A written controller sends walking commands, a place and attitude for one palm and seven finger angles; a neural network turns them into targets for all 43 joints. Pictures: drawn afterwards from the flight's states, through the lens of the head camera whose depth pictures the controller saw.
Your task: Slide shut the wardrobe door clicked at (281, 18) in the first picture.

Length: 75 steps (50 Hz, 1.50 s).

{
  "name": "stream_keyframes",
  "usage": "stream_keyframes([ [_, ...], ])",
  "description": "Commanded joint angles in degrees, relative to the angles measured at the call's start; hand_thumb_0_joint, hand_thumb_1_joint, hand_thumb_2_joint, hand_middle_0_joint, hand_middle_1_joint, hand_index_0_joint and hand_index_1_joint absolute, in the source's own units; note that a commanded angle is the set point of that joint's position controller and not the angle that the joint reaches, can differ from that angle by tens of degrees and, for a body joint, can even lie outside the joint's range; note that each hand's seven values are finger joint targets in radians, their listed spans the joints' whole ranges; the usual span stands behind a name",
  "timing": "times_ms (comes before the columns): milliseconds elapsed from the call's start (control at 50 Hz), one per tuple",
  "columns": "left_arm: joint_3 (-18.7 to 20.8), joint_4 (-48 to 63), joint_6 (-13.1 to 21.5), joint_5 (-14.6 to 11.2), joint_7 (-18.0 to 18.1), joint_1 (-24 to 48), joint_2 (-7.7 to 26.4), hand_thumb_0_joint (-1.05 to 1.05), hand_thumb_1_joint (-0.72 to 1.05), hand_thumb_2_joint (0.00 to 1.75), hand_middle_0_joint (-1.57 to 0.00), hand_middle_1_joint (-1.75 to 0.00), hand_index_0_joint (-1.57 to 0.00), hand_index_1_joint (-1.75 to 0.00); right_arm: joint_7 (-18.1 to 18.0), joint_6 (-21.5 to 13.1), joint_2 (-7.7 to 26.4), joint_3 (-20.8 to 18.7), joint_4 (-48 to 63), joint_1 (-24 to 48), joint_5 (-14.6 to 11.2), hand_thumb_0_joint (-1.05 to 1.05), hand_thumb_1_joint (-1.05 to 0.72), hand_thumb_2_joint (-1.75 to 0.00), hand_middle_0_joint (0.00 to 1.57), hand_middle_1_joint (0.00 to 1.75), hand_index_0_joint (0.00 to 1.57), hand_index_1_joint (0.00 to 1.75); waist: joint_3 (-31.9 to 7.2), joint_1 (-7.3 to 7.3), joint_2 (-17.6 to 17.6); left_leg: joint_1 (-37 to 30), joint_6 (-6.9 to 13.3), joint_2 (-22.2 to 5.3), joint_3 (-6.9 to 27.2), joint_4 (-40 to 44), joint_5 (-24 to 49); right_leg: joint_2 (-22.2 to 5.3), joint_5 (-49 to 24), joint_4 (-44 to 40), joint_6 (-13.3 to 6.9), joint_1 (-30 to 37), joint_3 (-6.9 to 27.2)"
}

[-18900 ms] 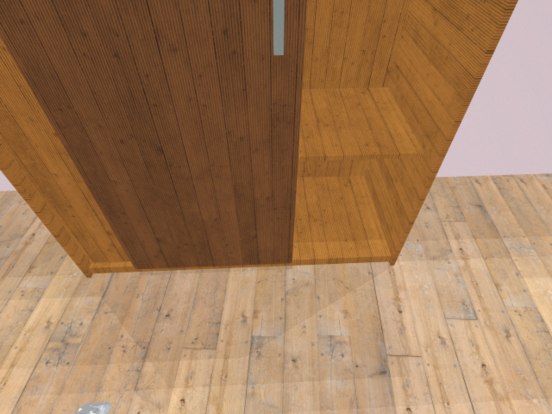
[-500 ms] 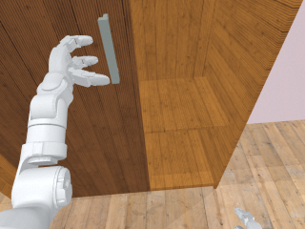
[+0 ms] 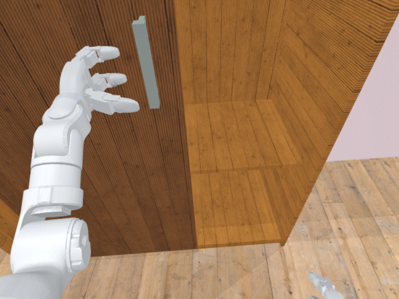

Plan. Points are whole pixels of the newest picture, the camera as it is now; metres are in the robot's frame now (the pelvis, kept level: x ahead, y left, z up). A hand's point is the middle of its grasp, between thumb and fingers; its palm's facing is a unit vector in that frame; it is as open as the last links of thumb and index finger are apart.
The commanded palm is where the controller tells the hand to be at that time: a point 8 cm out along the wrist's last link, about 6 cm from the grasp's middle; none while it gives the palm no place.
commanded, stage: move the hooked fingers beside the handle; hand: left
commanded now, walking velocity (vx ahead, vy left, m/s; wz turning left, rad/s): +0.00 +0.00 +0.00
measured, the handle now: (148, 64) +0.50 +0.12 +0.26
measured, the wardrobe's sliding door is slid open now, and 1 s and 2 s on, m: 0.43 0.43 0.43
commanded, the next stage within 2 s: feel for the door with the fingertips in 0.60 s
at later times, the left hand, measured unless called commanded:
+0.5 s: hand (113, 80) +0.43 +0.18 +0.26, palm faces +0.11 -0.99 +0.00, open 14.0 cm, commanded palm +0.40 +0.23 +0.26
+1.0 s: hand (131, 79) +0.43 +0.14 +0.26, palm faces +0.08 -1.00 +0.00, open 14.0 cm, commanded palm +0.41 +0.19 +0.26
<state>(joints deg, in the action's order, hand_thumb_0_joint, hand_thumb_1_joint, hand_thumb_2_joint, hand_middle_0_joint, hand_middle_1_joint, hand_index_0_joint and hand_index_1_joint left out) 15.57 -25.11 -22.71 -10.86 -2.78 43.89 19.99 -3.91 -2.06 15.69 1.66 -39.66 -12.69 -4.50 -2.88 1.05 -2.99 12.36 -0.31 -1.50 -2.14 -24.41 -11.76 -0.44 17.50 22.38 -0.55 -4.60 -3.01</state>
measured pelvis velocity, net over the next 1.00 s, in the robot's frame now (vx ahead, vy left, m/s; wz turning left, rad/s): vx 0.00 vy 0.00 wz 0.00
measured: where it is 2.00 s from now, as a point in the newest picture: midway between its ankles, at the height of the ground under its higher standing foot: outside the picture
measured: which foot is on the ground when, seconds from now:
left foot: down 0.00-1.00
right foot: down 0.00-1.00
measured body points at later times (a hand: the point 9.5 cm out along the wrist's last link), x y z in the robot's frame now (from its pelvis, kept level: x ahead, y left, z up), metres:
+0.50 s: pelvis +0.00 +0.00 +0.00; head -0.01 -0.02 +0.45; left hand +0.42 +0.23 +0.26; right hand +0.12 -0.26 -0.11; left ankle +0.01 +0.13 -0.74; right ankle -0.06 -0.11 -0.74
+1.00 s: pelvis +0.00 +0.00 +0.00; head -0.01 -0.02 +0.45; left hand +0.42 +0.19 +0.26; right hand +0.15 -0.25 -0.11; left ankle +0.01 +0.13 -0.74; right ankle -0.06 -0.11 -0.74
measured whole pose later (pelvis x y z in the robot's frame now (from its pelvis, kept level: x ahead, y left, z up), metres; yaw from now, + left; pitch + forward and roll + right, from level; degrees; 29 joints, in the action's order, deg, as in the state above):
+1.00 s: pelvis +0.00 +0.00 +0.00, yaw +0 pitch +0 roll +0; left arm 14.0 -27.3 -21.9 -10.2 -0.1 47.0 17.0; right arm -3.5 -2.1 15.1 1.6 -39.6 -12.2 -4.0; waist -3.0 1.4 -3.2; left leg 12.9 -0.4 -1.6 -2.2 -24.3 -11.7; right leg -0.3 17.5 22.5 -0.6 -5.3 -2.8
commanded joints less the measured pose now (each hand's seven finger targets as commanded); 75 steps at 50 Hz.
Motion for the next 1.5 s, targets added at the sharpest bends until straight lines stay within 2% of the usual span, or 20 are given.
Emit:
stream_keyframes([
  [0,4.13,13.22,5.43,-0.28,0.81,30.21,14.51,0.00,-0.50,0.30,-0.30,-1.20,-0.30,-1.20,-0.59,-2.93,6.93,-2.55,8.37,5.74,0.55,0.00,-0.90,-0.90,0.20,0.30,0.20,0.30,-16.22,0.33,2.38,-13.71,3.41,1.47,1.41,-0.46,17.71,1.27,-24.58,-2.23,-0.25,-3.43,0.99],
  [100,3.21,8.56,5.55,-0.05,-0.14,29.19,14.10,0.00,-0.50,0.30,-0.30,-1.20,-0.30,-1.20,-0.70,-2.60,7.11,-2.50,8.11,4.99,0.28,0.00,-0.90,-0.90,0.20,0.30,0.20,0.30,-13.88,0.82,2.98,-12.46,3.33,1.30,1.31,-0.19,16.46,1.35,-23.57,-2.44,-0.16,-4.37,0.77],
  [180,3.54,7.54,5.41,-0.26,-0.63,29.08,14.59,0.00,-0.50,0.30,-0.30,-1.20,-0.30,-1.20,-0.75,-2.64,7.35,-2.62,8.01,4.36,0.31,0.00,-0.90,-0.90,0.20,0.30,0.20,0.30,-14.07,0.65,2.50,-12.57,3.33,1.37,1.38,-0.55,16.48,1.36,-23.15,-2.68,-0.32,-4.48,0.70],
  [240,1.74,8.76,6.06,-0.28,-0.72,32.47,12.82,0.00,-0.50,0.30,-0.30,-1.20,-0.30,-1.20,-0.86,-3.05,7.13,-2.75,8.19,4.40,0.15,0.00,-0.90,-0.90,0.20,0.30,0.20,0.30,-14.61,1.57,1.66,-13.67,3.42,1.27,1.56,-0.56,15.95,1.43,-22.13,-2.71,-0.19,-5.99,0.93],
  [340,5.11,10.24,6.87,-0.27,-0.10,30.16,15.67,0.00,-0.50,0.30,-0.30,-1.20,-0.30,-1.20,-0.64,-3.29,7.28,-3.09,8.32,4.05,0.44,0.00,-0.90,-0.90,0.20,0.30,0.20,0.30,-17.39,0.45,2.29,-14.29,3.44,1.18,1.56,-0.90,18.85,1.51,-25.16,-2.02,-0.26,-3.71,0.93],
  [480,5.97,10.28,5.79,0.07,-0.07,26.71,16.89,0.00,-0.50,0.30,-0.30,-1.20,-0.30,-1.20,-0.47,-2.63,7.48,-2.93,8.70,4.12,0.44,0.00,-0.90,-0.90,0.20,0.30,0.20,0.30,-15.44,-0.22,3.43,-12.34,3.35,1.12,1.24,-0.50,18.57,1.43,-25.05,-2.15,-0.34,-2.50,0.56],
  [500,4.36,12.07,5.90,0.05,-0.36,27.41,15.11,0.00,-0.50,0.30,-0.30,-1.20,-0.30,-1.20,-0.45,-2.75,7.28,-2.88,9.20,4.62,0.28,0.00,-0.90,-0.90,0.20,0.30,0.20,0.30,-15.95,0.15,1.17,-13.33,3.39,1.20,1.09,-0.49,19.06,1.46,-25.66,-2.00,-0.30,-3.16,0.83],
  [540,2.95,14.46,5.95,-0.24,-0.47,28.51,13.07,0.00,-0.50,0.30,-0.30,-1.20,-0.30,-1.20,-0.38,-2.97,7.07,-3.04,9.39,4.66,0.30,0.00,-0.90,-0.90,0.20,0.30,0.20,0.30,-17.01,0.62,1.80,-15.03,3.39,1.11,1.44,-0.86,20.48,1.69,-26.31,-1.79,-0.28,-3.66,0.56],
  [580,3.80,14.26,5.55,-0.51,-0.35,25.86,13.88,0.00,-0.50,0.30,-0.30,-1.20,-0.30,-1.20,-0.40,-2.71,7.13,-2.91,9.18,5.00,0.36,0.00,-0.90,-0.90,0.20,0.30,0.20,0.30,-16.22,0.06,0.81,-14.42,3.24,1.13,1.30,-0.98,20.35,1.62,-25.84,-1.96,-0.45,-3.16,0.50],
  [640,2.46,12.60,4.50,-0.89,-0.18,27.76,12.11,0.00,-0.50,0.30,-0.30,-1.20,-0.30,-1.20,-0.57,-2.88,7.15,-2.79,8.61,5.29,0.12,0.00,-0.90,-0.90,0.20,0.30,0.20,0.30,-13.70,0.97,2.34,-13.46,3.35,1.10,1.50,-0.60,17.03,1.72,-23.17,-2.50,-0.13,-5.63,0.59],
  [680,4.22,11.11,4.31,-0.39,0.42,27.85,14.96,0.00,-0.50,0.30,-0.30,-1.20,-0.30,-1.20,-0.74,-2.60,7.49,-2.72,7.92,4.83,0.33,0.00,-0.90,-0.90,0.20,0.30,0.20,0.30,-13.26,0.56,3.02,-12.59,3.26,1.14,1.56,-0.30,15.63,1.64,-21.09,-2.78,-0.31,-5.23,0.53],
  [720,0.26,11.88,4.56,-0.39,0.59,31.79,10.37,0.00,-0.50,0.30,-0.30,-1.20,-0.30,-1.20,-0.72,-2.99,6.88,-2.62,8.02,5.19,0.19,0.00,-0.90,-0.90,0.20,0.30,0.20,0.30,-13.30,1.69,2.15,-13.55,3.36,1.11,1.74,-0.51,15.49,1.60,-21.07,-2.72,-0.16,-6.68,0.67],
  [740,0.61,12.20,4.82,-0.27,0.85,33.08,10.80,0.00,-0.50,0.30,-0.30,-1.20,-0.30,-1.20,-0.73,-3.15,7.05,-2.82,7.76,4.96,0.31,0.00,-0.90,-0.90,0.20,0.30,0.20,0.30,-14.40,1.90,2.24,-14.39,3.37,1.08,1.86,-0.66,16.02,1.62,-21.40,-2.60,-0.19,-6.74,0.72],
  [860,-0.26,10.17,5.06,-0.27,2.12,32.89,8.02,0.00,-0.50,0.30,-0.30,-1.20,-0.30,-1.20,-0.47,-3.11,6.44,-2.76,7.38,5.06,0.58,0.00,-0.90,-0.90,0.20,0.30,0.20,0.30,-15.25,1.41,2.65,-14.29,3.31,1.31,1.57,-0.93,17.22,1.53,-23.57,-2.17,-0.13,-5.72,0.83],
  [920,1.61,9.78,4.91,0.20,3.21,31.77,9.88,0.00,-0.50,0.30,-0.30,-1.20,-0.30,-1.20,-0.32,-2.65,6.61,-2.71,7.60,5.15,0.73,0.00,-0.90,-0.90,0.20,0.30,0.20,0.30,-15.98,0.63,4.10,-12.97,3.34,1.41,1.31,-0.66,17.47,1.37,-24.72,-2.05,-0.08,-3.89,1.00],
  [1040,0.93,15.34,5.19,0.15,4.85,29.47,6.64,0.00,-0.50,0.30,-0.30,-1.20,-0.30,-1.20,0.35,-2.28,5.87,-2.81,8.89,6.22,1.07,0.00,-0.90,-0.90,0.20,0.30,0.20,0.30,-18.46,-0.34,4.22,-14.31,3.37,1.46,0.97,-0.92,21.56,1.49,-29.26,-1.10,-0.14,-1.26,0.77],
  [1120,3.80,13.42,3.95,1.00,5.69,28.46,10.60,0.00,-0.50,0.30,-0.30,-1.20,-0.30,-1.20,0.10,-1.31,6.28,-2.78,8.37,6.23,1.04,0.00,-0.90,-0.90,0.20,0.30,0.20,0.30,-15.93,-0.56,6.63,-11.95,3.50,1.42,0.42,-0.11,18.87,1.34,-27.86,-1.88,0.23,-1.04,1.07],
  [1200,3.44,13.03,3.92,1.32,5.49,31.10,11.06,0.00,-0.50,0.30,-0.30,-1.20,-0.30,-1.20,-0.05,-1.21,6.29,-2.69,8.08,5.80,1.16,0.00,-0.90,-0.90,0.20,0.30,0.20,0.30,-15.35,-0.13,5.09,-11.88,3.57,1.60,0.38,-0.21,18.03,1.25,-27.13,-2.18,0.15,-1.53,1.23],
  [1280,0.33,13.17,4.77,0.97,4.01,32.03,8.15,0.00,-0.50,0.30,-0.30,-1.20,-0.30,-1.20,-0.13,-1.46,6.14,-2.79,7.77,5.50,1.10,0.00,-0.90,-0.90,0.20,0.30,0.20,0.30,-15.68,0.60,2.26,-13.49,3.53,1.74,0.37,-0.70,18.91,1.16,-27.63,-2.21,-0.13,-1.90,1.27],
  [1480,1.32,8.43,5.13,0.46,3.19,32.98,9.60,0.00,-0.50,0.30,-0.30,-1.20,-0.30,-1.20,-0.08,-1.88,6.77,-3.00,6.75,4.27,1.03,0.00,-0.90,-0.90,0.20,0.30,0.20,0.30,-15.03,0.68,4.17,-11.90,3.53,1.92,0.76,-0.78,17.84,1.10,-26.99,-2.07,-0.10,-2.49,0.91],
])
